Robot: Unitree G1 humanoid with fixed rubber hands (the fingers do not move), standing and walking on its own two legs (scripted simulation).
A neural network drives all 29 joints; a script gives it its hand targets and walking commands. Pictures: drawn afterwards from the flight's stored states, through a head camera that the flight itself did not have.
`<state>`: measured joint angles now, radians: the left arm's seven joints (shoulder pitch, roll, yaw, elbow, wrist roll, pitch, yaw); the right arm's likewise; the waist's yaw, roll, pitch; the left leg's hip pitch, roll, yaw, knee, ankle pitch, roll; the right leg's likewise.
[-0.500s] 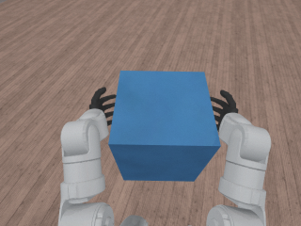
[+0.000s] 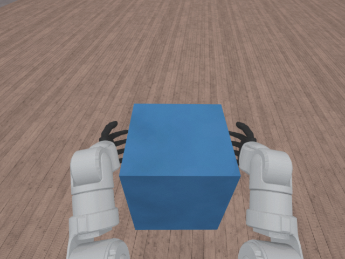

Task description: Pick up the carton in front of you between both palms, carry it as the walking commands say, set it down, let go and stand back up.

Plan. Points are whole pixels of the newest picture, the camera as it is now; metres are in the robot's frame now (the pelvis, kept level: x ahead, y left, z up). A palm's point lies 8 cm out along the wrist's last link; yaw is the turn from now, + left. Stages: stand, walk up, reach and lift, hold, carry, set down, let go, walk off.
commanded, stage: carry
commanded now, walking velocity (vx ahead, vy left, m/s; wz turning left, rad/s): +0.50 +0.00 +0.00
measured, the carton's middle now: (177, 168) +0.34 +0.00 +0.04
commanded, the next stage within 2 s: none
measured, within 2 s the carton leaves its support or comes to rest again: neither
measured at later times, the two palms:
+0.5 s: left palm (132, 96) +0.55 +0.12 +0.10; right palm (230, 95) +0.57 -0.18 +0.10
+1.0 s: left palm (130, 52) +0.84 +0.16 +0.10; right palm (207, 52) +0.83 -0.14 +0.11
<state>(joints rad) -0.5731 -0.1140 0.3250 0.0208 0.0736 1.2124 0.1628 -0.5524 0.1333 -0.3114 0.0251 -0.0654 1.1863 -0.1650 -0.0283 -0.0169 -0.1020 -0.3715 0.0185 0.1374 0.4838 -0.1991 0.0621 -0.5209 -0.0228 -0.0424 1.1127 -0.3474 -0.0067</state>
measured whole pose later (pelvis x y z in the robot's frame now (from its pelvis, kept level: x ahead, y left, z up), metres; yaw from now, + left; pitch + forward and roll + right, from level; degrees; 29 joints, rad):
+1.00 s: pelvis +0.60 +0.01 +0.01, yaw -1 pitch +4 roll -1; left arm 0.01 -0.13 0.04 -0.51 0.07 1.20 0.12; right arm 0.02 0.13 -0.05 -0.50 -0.04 1.19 -0.13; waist -0.04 -0.01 -0.14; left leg -0.17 0.04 0.21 0.31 -0.21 0.04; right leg -0.59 -0.10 -0.11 0.75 -0.19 0.02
